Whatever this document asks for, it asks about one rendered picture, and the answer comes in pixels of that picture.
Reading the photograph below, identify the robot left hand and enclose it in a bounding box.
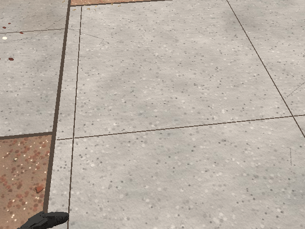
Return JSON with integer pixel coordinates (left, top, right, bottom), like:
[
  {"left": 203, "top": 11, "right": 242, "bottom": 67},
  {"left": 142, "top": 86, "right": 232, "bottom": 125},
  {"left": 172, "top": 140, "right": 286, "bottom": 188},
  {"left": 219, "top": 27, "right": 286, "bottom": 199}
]
[{"left": 17, "top": 211, "right": 70, "bottom": 229}]

